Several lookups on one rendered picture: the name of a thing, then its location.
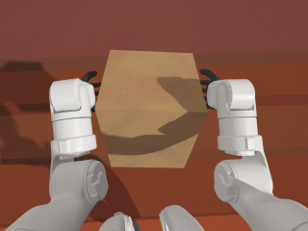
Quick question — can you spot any left robot forearm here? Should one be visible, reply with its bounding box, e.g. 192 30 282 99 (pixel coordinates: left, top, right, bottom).
49 78 97 198

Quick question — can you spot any right robot thigh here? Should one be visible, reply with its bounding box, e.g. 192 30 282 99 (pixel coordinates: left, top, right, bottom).
159 205 205 231

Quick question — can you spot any carton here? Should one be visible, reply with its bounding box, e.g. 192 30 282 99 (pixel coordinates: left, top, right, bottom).
94 49 208 168

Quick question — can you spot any left robot hand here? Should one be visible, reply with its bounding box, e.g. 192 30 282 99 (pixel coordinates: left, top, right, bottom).
81 70 102 113

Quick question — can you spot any right robot upper arm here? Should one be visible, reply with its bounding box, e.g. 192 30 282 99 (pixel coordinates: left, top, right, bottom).
214 158 308 231

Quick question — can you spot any right robot hand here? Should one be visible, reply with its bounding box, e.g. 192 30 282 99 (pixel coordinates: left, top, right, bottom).
199 68 220 110

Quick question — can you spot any left robot upper arm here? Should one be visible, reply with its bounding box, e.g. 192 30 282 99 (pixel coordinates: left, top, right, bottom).
5 159 109 231

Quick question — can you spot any robot thigh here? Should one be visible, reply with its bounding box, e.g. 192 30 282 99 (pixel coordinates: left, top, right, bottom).
98 215 134 231
159 205 205 231

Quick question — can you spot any left robot thigh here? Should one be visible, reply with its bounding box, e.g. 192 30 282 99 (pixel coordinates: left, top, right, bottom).
98 215 134 231

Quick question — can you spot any right robot forearm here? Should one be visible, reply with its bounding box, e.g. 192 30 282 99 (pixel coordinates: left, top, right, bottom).
207 79 273 190

